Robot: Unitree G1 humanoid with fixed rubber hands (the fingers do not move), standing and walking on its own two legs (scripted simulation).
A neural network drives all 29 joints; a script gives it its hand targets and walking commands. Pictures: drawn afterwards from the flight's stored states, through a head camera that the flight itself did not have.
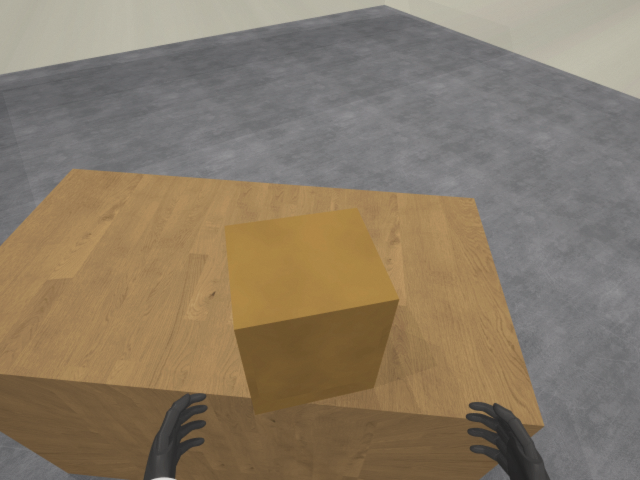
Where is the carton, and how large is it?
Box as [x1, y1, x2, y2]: [224, 208, 398, 414]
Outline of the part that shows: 356,208 224,226 234,331 255,414 371,388 374,385 397,305 398,297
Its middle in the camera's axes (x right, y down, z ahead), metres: -0.02 +0.11 +0.57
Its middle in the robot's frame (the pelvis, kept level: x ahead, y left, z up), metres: +0.35 +0.08 -0.01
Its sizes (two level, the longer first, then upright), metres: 0.190 0.167 0.240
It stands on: a pedestal, 0.65 m high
